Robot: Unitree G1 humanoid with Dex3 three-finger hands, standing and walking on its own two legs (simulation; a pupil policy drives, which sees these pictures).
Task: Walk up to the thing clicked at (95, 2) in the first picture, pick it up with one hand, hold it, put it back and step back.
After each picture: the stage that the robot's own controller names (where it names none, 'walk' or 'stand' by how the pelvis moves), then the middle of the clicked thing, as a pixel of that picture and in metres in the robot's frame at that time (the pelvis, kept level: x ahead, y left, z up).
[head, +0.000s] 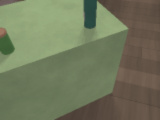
stand; (90, 5) +0.79 +0.01 +0.07
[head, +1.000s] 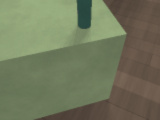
rise first; (84, 2) +0.72 +0.06 +0.10
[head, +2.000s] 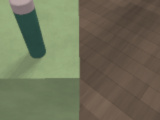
walk; (30, 30) +0.48 +0.28 +0.09
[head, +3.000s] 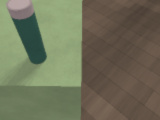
rise first; (30, 35) +0.47 +0.22 +0.10
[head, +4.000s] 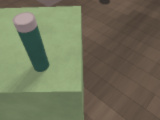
stand; (34, 45) +0.47 +0.23 +0.06
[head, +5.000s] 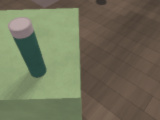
stand; (30, 51) +0.45 +0.23 +0.06
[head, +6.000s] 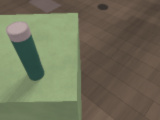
stand; (28, 54) +0.45 +0.25 +0.06
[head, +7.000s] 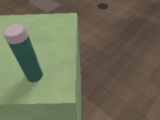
stand; (26, 56) +0.44 +0.25 +0.06
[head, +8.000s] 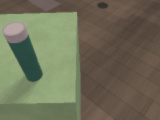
rise first; (26, 55) +0.44 +0.25 +0.06
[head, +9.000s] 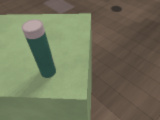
rise first; (41, 52) +0.45 +0.23 +0.07
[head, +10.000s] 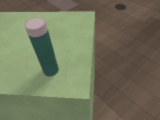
go down; (44, 50) +0.46 +0.22 +0.07
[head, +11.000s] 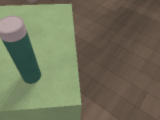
go down; (23, 55) +0.42 +0.21 +0.09
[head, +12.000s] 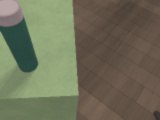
close in; (19, 42) +0.44 +0.21 +0.10
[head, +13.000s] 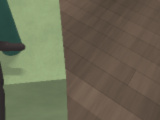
close; out of the picture +0.49 +0.22 +0.13
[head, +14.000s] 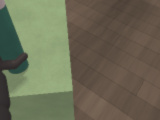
lift; (5, 37) +0.44 +0.23 +0.13
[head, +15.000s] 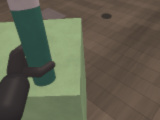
lift; (35, 43) +0.35 +0.16 +0.23
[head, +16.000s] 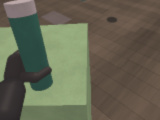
hold; (32, 48) +0.34 +0.18 +0.22
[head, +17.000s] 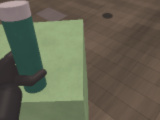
hold; (26, 51) +0.33 +0.19 +0.22
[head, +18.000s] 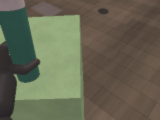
crouch; (19, 41) +0.37 +0.21 +0.21
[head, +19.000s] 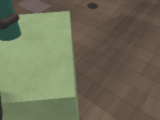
lower; out of the picture +0.48 +0.24 +0.29
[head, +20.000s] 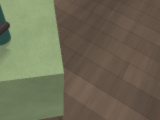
lower; out of the picture +0.53 +0.23 +0.15
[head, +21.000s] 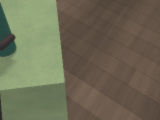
lower; out of the picture +0.50 +0.24 +0.14
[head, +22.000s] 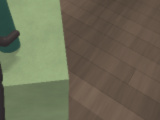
lower; out of the picture +0.51 +0.23 +0.14
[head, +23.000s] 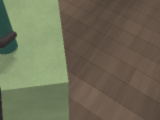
lower; out of the picture +0.51 +0.23 +0.14
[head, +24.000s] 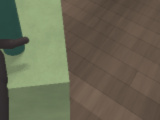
open; (5, 17) +0.50 +0.21 +0.13
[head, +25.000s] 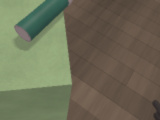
sink last; (46, 12) +0.60 +0.11 +0.03
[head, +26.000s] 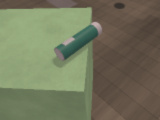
stand; (79, 40) +0.60 +0.10 +0.00
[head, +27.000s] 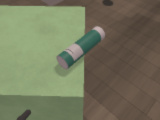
stand; (82, 46) +0.55 +0.05 -0.01
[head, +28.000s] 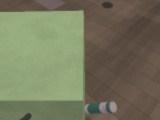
stand; (99, 108) +0.50 -0.06 -0.55
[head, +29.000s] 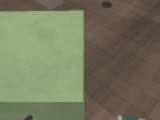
stand; out of the picture +0.46 -0.34 -0.74
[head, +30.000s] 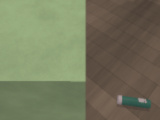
walk; (133, 101) +0.53 -0.36 -0.74
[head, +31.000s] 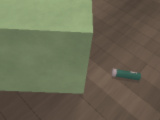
walk; (126, 74) +0.80 -0.42 -0.73
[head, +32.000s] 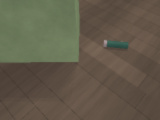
walk; (115, 44) +1.20 -0.27 -0.72
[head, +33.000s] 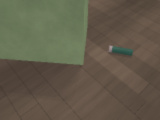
stand; (120, 50) +1.21 -0.36 -0.74
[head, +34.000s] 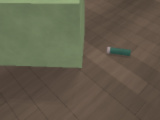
stand; (118, 51) +1.22 -0.34 -0.75
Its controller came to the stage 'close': yes
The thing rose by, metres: 0.22
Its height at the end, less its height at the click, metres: -0.81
